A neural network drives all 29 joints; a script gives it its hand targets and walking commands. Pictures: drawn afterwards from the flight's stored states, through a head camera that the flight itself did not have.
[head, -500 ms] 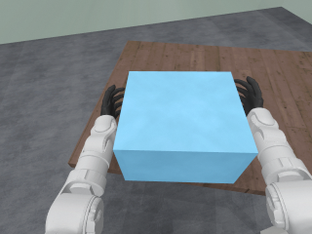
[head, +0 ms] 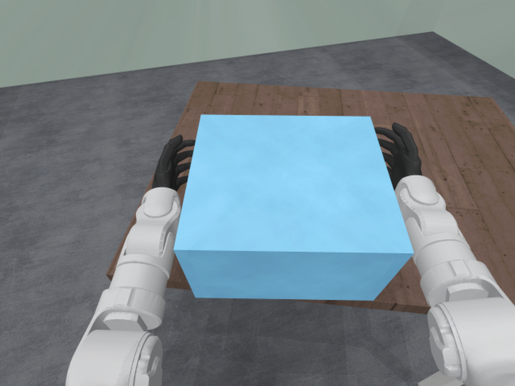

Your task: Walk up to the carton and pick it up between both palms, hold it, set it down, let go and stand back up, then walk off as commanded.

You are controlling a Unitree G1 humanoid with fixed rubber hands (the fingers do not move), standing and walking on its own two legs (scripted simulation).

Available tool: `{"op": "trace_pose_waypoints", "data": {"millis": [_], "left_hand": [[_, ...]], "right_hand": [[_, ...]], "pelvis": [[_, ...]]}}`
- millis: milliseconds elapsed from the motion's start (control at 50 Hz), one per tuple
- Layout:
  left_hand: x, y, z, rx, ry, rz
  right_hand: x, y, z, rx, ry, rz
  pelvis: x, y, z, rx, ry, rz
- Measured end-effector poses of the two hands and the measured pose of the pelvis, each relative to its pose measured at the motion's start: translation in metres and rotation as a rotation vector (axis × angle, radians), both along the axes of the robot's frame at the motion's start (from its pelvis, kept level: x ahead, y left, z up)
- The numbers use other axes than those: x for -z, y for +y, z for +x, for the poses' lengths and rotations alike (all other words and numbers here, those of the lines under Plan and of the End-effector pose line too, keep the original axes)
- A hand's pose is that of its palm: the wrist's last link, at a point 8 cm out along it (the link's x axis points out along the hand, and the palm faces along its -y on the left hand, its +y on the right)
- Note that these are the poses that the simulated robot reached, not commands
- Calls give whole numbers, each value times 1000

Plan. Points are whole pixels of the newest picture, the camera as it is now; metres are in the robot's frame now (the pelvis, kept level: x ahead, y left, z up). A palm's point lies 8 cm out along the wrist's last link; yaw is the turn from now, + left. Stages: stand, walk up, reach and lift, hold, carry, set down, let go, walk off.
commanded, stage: reach and lift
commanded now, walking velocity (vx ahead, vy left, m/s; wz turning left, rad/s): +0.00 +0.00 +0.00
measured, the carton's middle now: (284, 205) +0.40 +0.00 +0.09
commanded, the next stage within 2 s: none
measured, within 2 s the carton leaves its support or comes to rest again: neither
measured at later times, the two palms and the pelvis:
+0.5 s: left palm (159, 200) +0.35 +0.18 +0.14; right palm (426, 181) +0.39 -0.19 +0.17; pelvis -0.02 +0.00 +0.00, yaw +1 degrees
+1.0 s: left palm (149, 173) +0.36 +0.19 +0.18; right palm (429, 172) +0.38 -0.18 +0.19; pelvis +0.00 +0.01 +0.00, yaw +1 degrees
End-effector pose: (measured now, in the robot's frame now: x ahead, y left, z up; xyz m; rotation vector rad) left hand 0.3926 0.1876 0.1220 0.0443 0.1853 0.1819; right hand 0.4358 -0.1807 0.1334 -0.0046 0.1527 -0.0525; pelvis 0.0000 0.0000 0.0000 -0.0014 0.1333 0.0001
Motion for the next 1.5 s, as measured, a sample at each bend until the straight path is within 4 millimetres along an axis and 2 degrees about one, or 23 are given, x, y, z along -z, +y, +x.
{"op": "trace_pose_waypoints", "data": {"millis": [240, 380, 480, 620, 760, 840, 960, 1080, 1280, 1360, 1500], "left_hand": [[-29, -6, -36, 21, -18, 2], [-20, -10, -48, 39, 26, -39], [-17, -6, -47, 31, 38, -41], [-26, -2, -33, 26, 33, -32], [-54, -3, -17, 54, -42, -16], [-56, -2, -14, 80, -21, -12], [-53, 2, -26, 83, 11, -11], [-67, 1, -42, 83, -29, -7], [-63, 2, -59, 97, 4, -8], [-68, 2, -59, 97, -4, -11], [-75, -3, -48, 112, -4, -14]], "right_hand": [[-40, -6, -40, 5, -24, -21], [-39, -11, -54, 4, 14, -63], [-35, -7, -50, -5, 26, -63], [-36, -3, -38, 0, 22, -58], [-61, -5, -33, 35, -55, -65], [-65, -5, -35, 53, -35, -67], [-54, -1, -47, 58, -2, -39], [-63, -2, -63, 62, -44, -31], [-64, -1, -80, 61, -15, -31], [-66, -1, -81, 65, -22, -16], [-64, -7, -78, 86, -22, 8]], "pelvis": [[-1, -2, -16, -13, -100, -1], [0, -3, -26, -13, -113, 0], [0, -3, -25, -13, -111, 0], [-1, -2, -12, -13, -94, -1], [-2, 1, -2, -15, -88, -6], [-2, 4, 2, -16, -110, -9], [-2, 6, 4, -16, -125, -11], [-2, 5, -1, -20, -145, -10], [-2, 4, -14, -20, -174, -9], [-2, 4, -17, -20, -177, -9], [-2, 4, -15, -20, -174, -9]]}}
